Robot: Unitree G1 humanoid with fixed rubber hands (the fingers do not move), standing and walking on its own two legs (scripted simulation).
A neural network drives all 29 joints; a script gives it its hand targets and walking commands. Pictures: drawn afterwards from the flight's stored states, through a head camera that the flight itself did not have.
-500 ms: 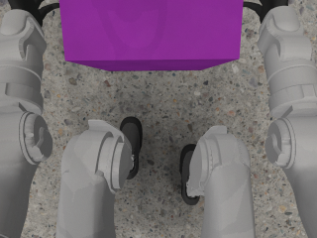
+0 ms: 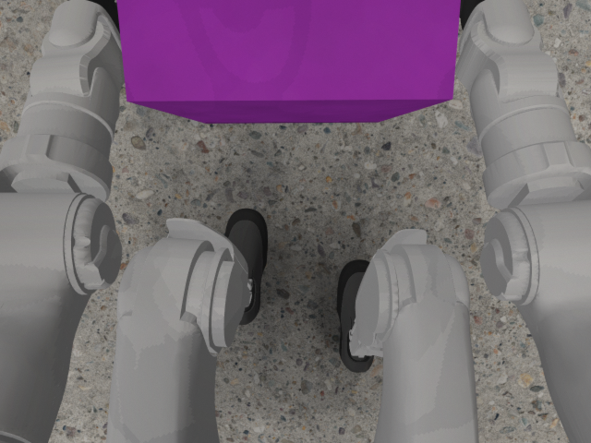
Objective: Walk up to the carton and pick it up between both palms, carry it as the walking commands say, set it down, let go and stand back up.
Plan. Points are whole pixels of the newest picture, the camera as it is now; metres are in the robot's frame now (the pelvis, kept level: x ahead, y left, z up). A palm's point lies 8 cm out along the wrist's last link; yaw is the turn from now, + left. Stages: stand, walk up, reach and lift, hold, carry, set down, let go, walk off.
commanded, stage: reach and lift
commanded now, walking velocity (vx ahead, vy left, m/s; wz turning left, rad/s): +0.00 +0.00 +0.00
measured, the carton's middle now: (290, 26) +0.54 +0.06 -0.23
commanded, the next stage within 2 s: none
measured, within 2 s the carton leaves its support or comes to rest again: leaves its support in 0.94 s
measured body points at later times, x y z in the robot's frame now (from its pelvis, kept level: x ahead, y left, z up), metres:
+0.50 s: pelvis +0.00 +0.00 +0.00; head +0.36 +0.02 +0.26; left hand +0.53 +0.25 -0.16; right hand +0.58 -0.12 -0.15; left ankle +0.15 +0.11 -0.34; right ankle +0.08 -0.10 -0.34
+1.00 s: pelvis +0.00 -0.01 +0.00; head +0.35 +0.02 +0.27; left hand +0.54 +0.26 -0.15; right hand +0.59 -0.12 -0.14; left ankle +0.15 +0.11 -0.34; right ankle +0.08 -0.10 -0.34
